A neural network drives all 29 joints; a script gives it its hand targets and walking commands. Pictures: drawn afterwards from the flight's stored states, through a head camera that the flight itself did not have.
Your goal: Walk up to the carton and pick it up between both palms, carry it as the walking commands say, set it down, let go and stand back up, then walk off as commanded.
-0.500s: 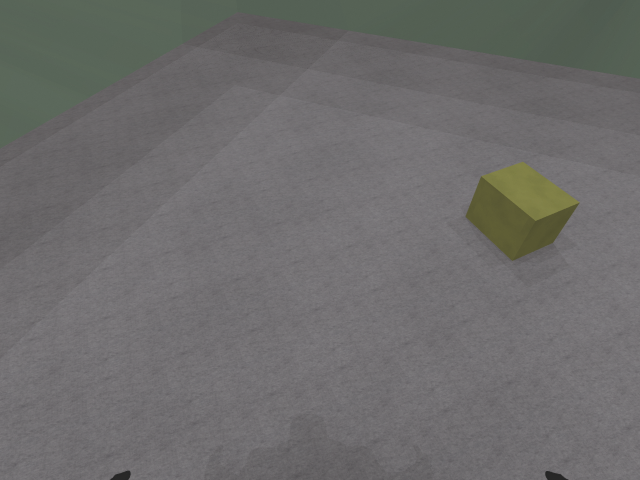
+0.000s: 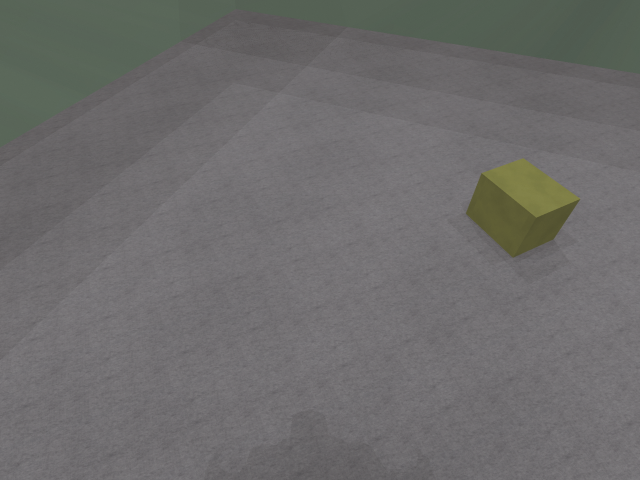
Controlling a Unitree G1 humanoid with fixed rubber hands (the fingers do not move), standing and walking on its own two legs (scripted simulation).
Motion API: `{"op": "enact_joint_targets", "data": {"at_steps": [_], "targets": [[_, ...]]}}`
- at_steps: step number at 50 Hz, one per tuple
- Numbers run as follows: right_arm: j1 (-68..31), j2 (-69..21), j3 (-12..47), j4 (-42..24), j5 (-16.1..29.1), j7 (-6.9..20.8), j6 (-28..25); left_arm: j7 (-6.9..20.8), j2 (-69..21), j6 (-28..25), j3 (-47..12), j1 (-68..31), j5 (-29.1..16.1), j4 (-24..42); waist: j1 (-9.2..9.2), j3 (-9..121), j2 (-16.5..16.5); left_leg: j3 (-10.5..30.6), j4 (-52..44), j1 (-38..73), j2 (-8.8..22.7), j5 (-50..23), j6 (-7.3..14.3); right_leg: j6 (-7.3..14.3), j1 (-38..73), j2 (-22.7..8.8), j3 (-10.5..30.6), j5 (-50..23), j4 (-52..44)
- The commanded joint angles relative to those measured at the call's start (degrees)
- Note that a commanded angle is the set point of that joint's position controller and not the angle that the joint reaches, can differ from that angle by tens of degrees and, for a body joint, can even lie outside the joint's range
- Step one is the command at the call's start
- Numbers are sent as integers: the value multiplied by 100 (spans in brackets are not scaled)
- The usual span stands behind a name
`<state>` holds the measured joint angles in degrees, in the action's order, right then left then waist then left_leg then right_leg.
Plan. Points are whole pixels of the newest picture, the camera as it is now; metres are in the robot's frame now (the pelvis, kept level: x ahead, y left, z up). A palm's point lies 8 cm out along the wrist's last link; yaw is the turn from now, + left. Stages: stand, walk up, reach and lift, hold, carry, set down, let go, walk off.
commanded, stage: walk up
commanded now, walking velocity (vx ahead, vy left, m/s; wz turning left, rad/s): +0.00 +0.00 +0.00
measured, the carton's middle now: (518, 206) +1.27 -0.85 -0.66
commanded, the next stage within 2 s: none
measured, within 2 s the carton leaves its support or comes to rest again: neither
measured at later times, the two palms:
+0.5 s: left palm out of the picture +0.15 +0.19 -0.13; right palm out of the picture +0.01 -0.35 -0.16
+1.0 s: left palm (285, 415) +0.26 +0.08 -0.17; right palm (593, 339) +0.36 -0.44 -0.12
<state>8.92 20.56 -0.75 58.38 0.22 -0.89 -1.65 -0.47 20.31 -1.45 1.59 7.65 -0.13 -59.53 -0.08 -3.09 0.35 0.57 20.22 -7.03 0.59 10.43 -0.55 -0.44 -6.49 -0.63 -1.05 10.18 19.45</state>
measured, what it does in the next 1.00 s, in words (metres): walks ahead, turning right: right foot, then left foot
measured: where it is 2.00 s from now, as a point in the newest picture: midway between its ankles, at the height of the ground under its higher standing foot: (455, 362)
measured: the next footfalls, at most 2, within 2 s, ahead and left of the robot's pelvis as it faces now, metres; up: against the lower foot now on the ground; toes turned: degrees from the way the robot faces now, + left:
right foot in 0.54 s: +0.05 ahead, -0.24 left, +0.00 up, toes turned -15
left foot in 0.96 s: +0.42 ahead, -0.12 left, +0.00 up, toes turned -15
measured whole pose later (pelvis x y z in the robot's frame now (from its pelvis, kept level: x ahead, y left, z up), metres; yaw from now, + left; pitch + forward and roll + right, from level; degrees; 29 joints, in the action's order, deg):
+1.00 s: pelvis +0.25 -0.17 -0.03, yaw -24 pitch +1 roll +1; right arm -1.1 9.6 -2.4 48.8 -1.0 1.3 -4.4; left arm 0.4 11.7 -2.7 2.3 24.6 0.6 -63.7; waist -5.5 -3.8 2.2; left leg -9.1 34.7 -25.3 3.0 8.1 1.8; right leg 1.1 -2.7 1.2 6.0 30.6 42.9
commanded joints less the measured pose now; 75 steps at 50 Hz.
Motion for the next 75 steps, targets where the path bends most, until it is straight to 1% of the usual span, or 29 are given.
{"op": "enact_joint_targets", "data": {"at_steps": [1, 7, 8, 9, 12, 15, 16, 17, 19, 22, 23, 24, 25, 26, 28, 32, 42, 45, 46, 47, 48, 54, 59, 66, 69, 70, 71, 72, 75], "targets": [[-100, 1103, -222, -233, -6, -46, -82, -19, 1080, -81, 177, -171, -15, 207, 20, 177, -81, 517, -393, -45, 716, -464, 177, 140, -70, -727, 548, -277, -366], [-160, 1073, -230, -255, -20, -30, -68, -75, 1089, -85, 179, -170, 3, 215, -5, 295, 7, 453, -332, 78, 692, -625, 172, 163, -28, -733, 554, -413, -396], [655, 1018, -472, -69, -15, -89, 216, 249, 899, 311, 284, -671, -134, 589, 266, 296, 627, 883, 116, 499, 1221, 1729, 408, 120, -1311, -259, -7, 2264, 306], [235, 844, -393, -240, -198, -146, 273, 235, 268, 365, 136, -277, 96, 685, 224, -327, -903, 432, -180, 62, 1221, 915, 296, 67, -1702, -191, 189, 493, 972], [-117, 746, -415, -616, -122, -165, 379, 235, 306, 378, 268, 122, 14, 769, -2, 20, -1029, 292, 395, -405, 1530, -1256, 570, 40, -1237, -201, -40, 402, 1930], [-126, 646, -374, -818, -14, -121, 275, 253, 71, 390, 136, 528, 68, 994, -131, 259, -1324, 158, 483, -809, 1654, -338, 570, 143, -925, -217, -112, 1321, 1778], [866, 1320, -680, -379, -118, -264, 369, 566, 537, 564, 256, -117, 230, 1122, 267, 421, -692, 2120, -489, 26, 2986, 3109, 1149, 158, -2144, -335, 392, 2203, 2981], [1124, 1426, -669, -381, -196, -328, 348, 687, 467, 592, 225, -958, 322, 1542, 556, -76, -618, 2833, -871, 422, 3608, 3310, 1361, -3, -3503, -688, 767, 1995, 3663], [556, 1342, -661, -579, -216, -289, 211, 745, 458, 471, 296, -620, 290, 1571, 191, -162, -569, 2028, -792, 48, 3387, 2410, 1001, -9, -3093, -989, 852, 1644, 3519], [-464, 1215, -681, -771, -316, -168, 105, 702, 180, 341, 207, 911, 106, 1059, -563, 251, -1280, -29, -501, -958, 2193, 2132, 337, 17, -703, -475, -308, 1357, 2138], [-897, 1128, -673, -870, -310, -106, 99, 627, 250, 226, 244, 1652, 87, 675, -1005, 404, -673, -556, 636, -1600, 1677, 2409, 269, 33, 498, -255, -586, 814, 1545], [-1009, 724, -642, -947, -356, -64, 85, 545, 356, 119, 310, 2231, 107, 276, -1401, 380, 809, -1089, 2704, -2376, 844, 2079, 226, 215, 1258, -46, -187, 1139, 698], [-1000, 237, -539, -1242, -320, 34, 66, 509, 988, 43, 457, 2585, 209, 213, -1526, 78, 2659, -877, 4816, -3780, 113, 2751, -35, 740, 1433, -1237, 2317, 1809, -469], [-845, 69, -464, -1436, -236, 52, 64, 473, 872, 77, 449, 2299, 222, 170, -1127, 116, 2684, -382, 5279, -4029, 381, 2886, -62, 1128, 1098, -1659, 3284, 1603, -833], [-871, -3, -463, -1481, -431, 241, -48, 266, 692, -74, 354, 2090, 216, 195, -817, -147, 1371, 3, 5613, -4624, 718, 2168, -151, 1322, 1001, -2018, 3527, 1600, -1004], [-798, -207, -415, -1229, -302, 320, -129, 76, 4, -315, 198, 1630, 184, 94, -405, -33, -7, -128, 4336, -3526, 880, 729, -212, 1073, 630, -1510, 2216, -199, -829], [-1383, -501, -268, -1358, -67, 329, -153, 13, 132, -285, 185, 1875, 162, -200, -396, -241, 622, -770, 1463, -1880, 223, -129, -211, 913, 245, -1255, 1555, -2536, -487], [117, -167, -482, -863, -31, 209, -272, 61, -34, -308, 167, 1735, 62, -256, 281, 699, 309, -808, 864, 836, 206, -379, 13, 525, -655, -659, 919, -3309, 1392], [1201, 465, -682, -720, -120, 72, -336, 90, -159, -272, 200, 1604, 37, -9, 770, 1604, -447, 776, 652, 2366, 1596, 172, 370, 292, -1832, -146, 546, -1371, 3272], [2134, 963, -814, -595, -211, 36, -324, 75, -415, -262, 151, 1775, 15, 152, 786, 2206, -1630, 3114, -115, 2993, 3251, -391, 773, 92, -2732, 294, 406, 2518, 4717], [1850, 847, -768, -543, -139, -8, -279, 65, -191, -168, 244, 2071, -2, 24, 387, 1771, -964, 3189, -256, 2265, 3172, -879, 958, 80, -2745, 13, 730, 2060, 5553], [602, -430, -403, -524, -237, 38, -369, 263, -607, -20, 274, 1211, 129, 346, -34, 96, -746, 560, -915, -309, 2009, -59, 669, 37, -2356, -585, 462, 337, 4917], [1412, -61, -410, -142, -230, -58, -369, 513, -551, 149, 254, 262, 214, 779, 57, -235, -538, 17, -673, -81, 2211, -1762, 595, -56, -2957, -624, 383, -129, 3924], [1670, 109, -420, -15, -147, 86, -300, 578, -599, 77, 77, -581, 134, 875, 256, -370, -1175, -787, -912, -556, 1765, 418, 258, -81, -1326, -483, -764, -299, 1333], [1646, -25, -360, -112, -128, 193, -293, 367, -10, -91, 277, 753, 231, 393, -376, 533, -187, -1279, 1557, -1148, 1218, -453, 174, 178, 707, -217, -804, 311, 939], [1579, -310, -286, -300, -127, 212, -319, 265, 640, -170, 470, 1986, 291, 33, -912, 1299, 1547, -1292, 3621, -2276, 764, 1297, -16, 643, 2025, -1487, 861, 905, 371], [1387, -479, -298, -638, -98, 183, -364, 125, 1187, -217, 613, 2555, 274, -28, -1025, 1609, 2588, -751, 4957, -3277, 355, 2713, -93, 1035, 2591, -2584, 2812, 912, -395], [1014, -278, -408, -601, -124, 161, -352, 33, 1114, -219, 587, 2319, 242, -106, -927, 1135, 1784, -321, 5449, -3677, 552, 2118, -106, 1175, 2136, -2654, 3145, 469, -604], [968, -445, -428, -256, -224, 169, -260, 73, 143, -365, 262, 1433, 238, 91, -459, 660, 0, -179, 5630, -3447, 927, 933, 6, 962, 865, -2505, 2100, -1413, -170]]}}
